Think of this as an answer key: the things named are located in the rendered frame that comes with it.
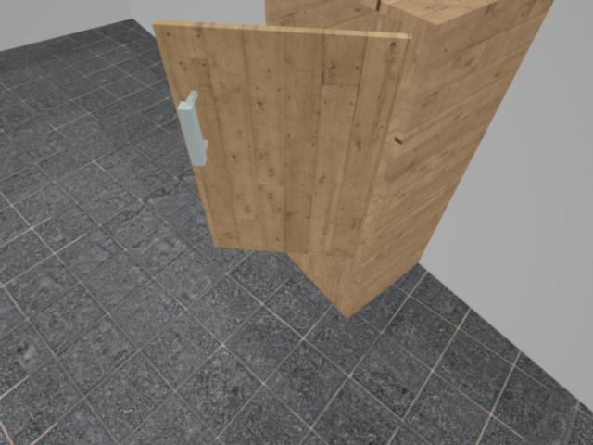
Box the handle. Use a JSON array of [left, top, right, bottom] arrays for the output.
[[177, 91, 208, 166]]

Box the cupboard door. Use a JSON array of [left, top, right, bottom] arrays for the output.
[[152, 19, 412, 258]]

